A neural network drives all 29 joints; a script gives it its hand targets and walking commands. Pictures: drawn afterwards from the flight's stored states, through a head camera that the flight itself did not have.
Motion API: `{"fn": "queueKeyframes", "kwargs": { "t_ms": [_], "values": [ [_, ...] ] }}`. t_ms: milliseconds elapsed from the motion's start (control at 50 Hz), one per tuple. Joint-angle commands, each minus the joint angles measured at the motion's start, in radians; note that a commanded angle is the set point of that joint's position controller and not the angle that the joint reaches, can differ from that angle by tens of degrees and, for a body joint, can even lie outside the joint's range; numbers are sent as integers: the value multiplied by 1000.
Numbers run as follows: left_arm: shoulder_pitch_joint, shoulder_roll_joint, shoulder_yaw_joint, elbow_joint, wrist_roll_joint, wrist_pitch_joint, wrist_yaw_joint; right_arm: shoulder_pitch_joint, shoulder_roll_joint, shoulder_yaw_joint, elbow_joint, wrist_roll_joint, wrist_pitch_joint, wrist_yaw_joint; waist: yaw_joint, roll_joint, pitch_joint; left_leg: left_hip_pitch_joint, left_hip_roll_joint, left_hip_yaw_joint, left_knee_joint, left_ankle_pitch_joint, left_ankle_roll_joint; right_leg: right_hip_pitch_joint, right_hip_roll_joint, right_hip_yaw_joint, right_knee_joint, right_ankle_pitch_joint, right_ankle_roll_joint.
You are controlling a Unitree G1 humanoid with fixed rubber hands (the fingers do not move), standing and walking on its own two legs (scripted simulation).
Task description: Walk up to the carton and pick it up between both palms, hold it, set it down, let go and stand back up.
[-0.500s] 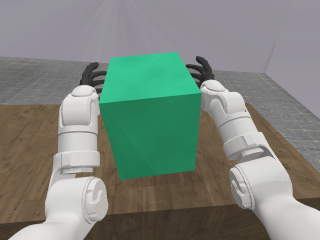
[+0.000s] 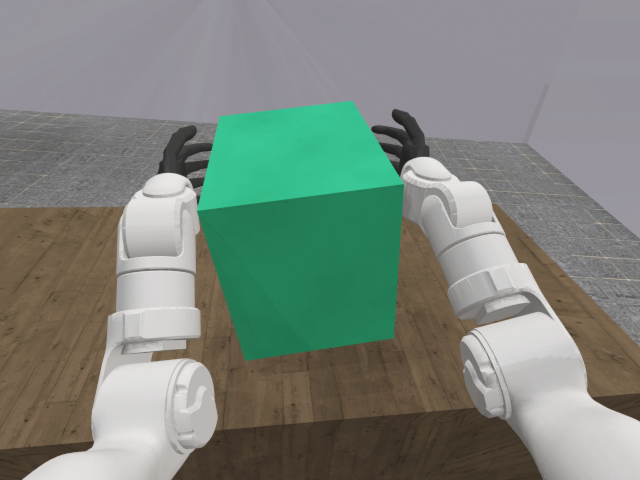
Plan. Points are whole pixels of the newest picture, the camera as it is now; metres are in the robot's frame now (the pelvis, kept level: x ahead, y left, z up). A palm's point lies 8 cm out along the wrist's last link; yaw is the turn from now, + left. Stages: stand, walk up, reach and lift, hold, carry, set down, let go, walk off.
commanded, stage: hold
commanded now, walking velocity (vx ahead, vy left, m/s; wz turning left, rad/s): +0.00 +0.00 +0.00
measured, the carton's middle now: (302, 221) +0.38 -0.01 +0.21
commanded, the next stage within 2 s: none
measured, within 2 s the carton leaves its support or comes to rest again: neither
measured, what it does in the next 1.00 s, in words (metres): stands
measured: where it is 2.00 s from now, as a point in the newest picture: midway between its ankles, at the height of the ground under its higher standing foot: outside the picture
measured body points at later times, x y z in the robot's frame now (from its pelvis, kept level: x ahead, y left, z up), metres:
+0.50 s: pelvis +0.00 +0.00 +0.00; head -0.09 +0.02 +0.44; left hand +0.38 +0.15 +0.27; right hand +0.38 -0.13 +0.29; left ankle +0.04 +0.12 -0.75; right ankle -0.02 -0.11 -0.75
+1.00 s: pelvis +0.00 +0.00 +0.00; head -0.08 +0.02 +0.44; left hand +0.39 +0.15 +0.26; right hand +0.39 -0.13 +0.28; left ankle +0.04 +0.12 -0.75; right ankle -0.02 -0.11 -0.75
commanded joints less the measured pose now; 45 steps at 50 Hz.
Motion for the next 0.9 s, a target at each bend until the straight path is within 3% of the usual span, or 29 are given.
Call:
{"fn": "queueKeyframes", "kwargs": {
  "t_ms": [0,20,80,260,320,400,420,440,520,540,560,620,680,760,880],
  "values": [
    [-815,-571,-417,-136,-163,-100,-142,-773,728,222,-300,139,-32,109,0,50,-330,269,-67,-46,1,185,-20,-95,59,36,-46,186,86],
    [-812,-571,-409,-137,-162,-101,-142,-780,740,232,-307,145,-32,109,10,40,-323,267,-68,-48,7,207,-16,-92,63,34,-44,199,87],
    [-822,-582,-446,-202,-185,-104,-137,-776,743,252,-371,165,-36,99,-9,57,-404,316,-74,-55,35,288,-31,-66,66,31,-32,294,94],
    [-792,-586,-444,-136,-166,-92,-145,-776,720,213,-332,125,-34,101,-20,60,-306,272,-66,-51,2,167,-24,-112,58,30,-57,162,82],
    [-776,-562,-406,-121,-148,-91,-149,-768,725,220,-304,125,-30,102,-6,36,-281,261,-67,-46,-7,169,-14,-93,57,35,-54,185,86],
    [-825,-576,-434,-148,-171,-101,-143,-789,724,221,-333,134,-34,105,-13,61,-344,287,-70,-50,14,212,-27,-91,61,30,-44,205,86],
    [-829,-573,-433,-147,-172,-101,-142,-772,721,210,-307,133,-30,106,-19,70,-325,282,-66,-53,7,183,-27,-107,57,31,-48,176,84],
    [-812,-572,-415,-125,-157,-97,-143,-774,720,211,-298,131,-31,110,-1,59,-310,270,-65,-50,2,177,-22,-107,58,31,-50,165,80],
    [-804,-573,-393,-91,-142,-100,-145,-795,722,210,-279,121,-36,120,16,52,-308,241,-63,-44,-14,137,-17,-94,58,34,-47,132,78],
    [-946,-532,-392,-87,-141,-105,-140,-813,704,136,-149,100,-30,127,16,95,-209,210,-56,-52,-33,90,-34,-178,60,22,-49,51,72],
    [-935,-561,-387,-67,-145,-104,-139,-835,714,124,-155,92,-43,138,19,86,-237,198,-55,-44,-33,69,-31,-166,58,26,-50,34,69],
    [-939,-572,-412,-88,-196,-121,-121,-871,732,157,-220,123,-51,137,20,77,-378,258,-52,-55,7,161,-27,-140,63,32,-46,132,69],
    [-869,-554,-386,-67,-181,-118,-120,-840,715,191,-243,143,-45,118,3,44,-390,292,-68,-54,29,222,-28,-96,60,32,-43,241,90],
    [-810,-540,-362,-49,-149,-109,-144,-802,686,182,-247,132,-44,100,-12,34,-339,276,-75,-52,15,210,-30,-66,56,30,-47,248,94],
    [-833,-557,-416,-139,-167,-106,-145,-812,701,214,-328,157,-49,91,-21,64,-363,312,-75,-60,40,299,-48,-58,62,21,-34,309,95]
  ]
}}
